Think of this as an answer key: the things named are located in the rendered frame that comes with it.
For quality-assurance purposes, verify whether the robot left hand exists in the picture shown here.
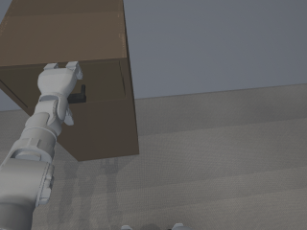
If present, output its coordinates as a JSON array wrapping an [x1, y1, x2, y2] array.
[[37, 61, 83, 126]]

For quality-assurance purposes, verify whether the cabinet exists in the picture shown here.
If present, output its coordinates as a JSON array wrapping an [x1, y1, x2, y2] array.
[[0, 0, 140, 162]]

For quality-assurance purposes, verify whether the left robot upper arm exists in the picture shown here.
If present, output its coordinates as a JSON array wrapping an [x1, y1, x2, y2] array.
[[0, 158, 55, 230]]

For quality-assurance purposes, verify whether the drawer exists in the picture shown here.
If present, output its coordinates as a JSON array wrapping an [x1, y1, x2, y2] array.
[[0, 60, 126, 107]]

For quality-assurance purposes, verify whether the handle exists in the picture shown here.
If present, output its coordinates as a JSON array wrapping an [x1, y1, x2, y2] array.
[[67, 84, 86, 104]]

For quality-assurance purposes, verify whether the left robot forearm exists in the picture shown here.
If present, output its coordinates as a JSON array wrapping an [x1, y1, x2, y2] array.
[[0, 92, 68, 173]]

